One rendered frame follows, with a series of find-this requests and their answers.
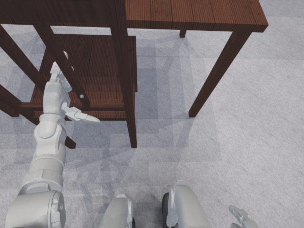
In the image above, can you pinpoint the robot thigh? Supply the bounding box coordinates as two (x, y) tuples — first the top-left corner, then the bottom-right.
(98, 198), (133, 228)
(169, 185), (211, 228)

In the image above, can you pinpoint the left robot hand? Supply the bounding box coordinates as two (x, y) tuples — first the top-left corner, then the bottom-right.
(43, 51), (101, 125)

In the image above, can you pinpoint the robot left thigh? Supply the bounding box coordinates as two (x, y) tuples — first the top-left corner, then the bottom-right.
(98, 198), (133, 228)

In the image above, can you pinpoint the left robot forearm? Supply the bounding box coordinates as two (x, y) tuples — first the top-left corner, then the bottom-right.
(5, 113), (67, 228)

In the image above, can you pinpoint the table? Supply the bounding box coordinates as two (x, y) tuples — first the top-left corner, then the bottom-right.
(0, 0), (269, 117)

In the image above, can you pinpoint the robot right thigh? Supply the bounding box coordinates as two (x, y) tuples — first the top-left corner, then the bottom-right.
(169, 185), (211, 228)

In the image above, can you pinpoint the left robot upper arm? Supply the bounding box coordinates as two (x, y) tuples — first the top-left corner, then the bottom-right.
(7, 190), (66, 228)

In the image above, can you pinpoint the chair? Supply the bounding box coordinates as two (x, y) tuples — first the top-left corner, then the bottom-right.
(0, 0), (137, 149)

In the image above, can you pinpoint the right robot hand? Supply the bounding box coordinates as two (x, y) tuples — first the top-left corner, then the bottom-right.
(228, 205), (259, 228)

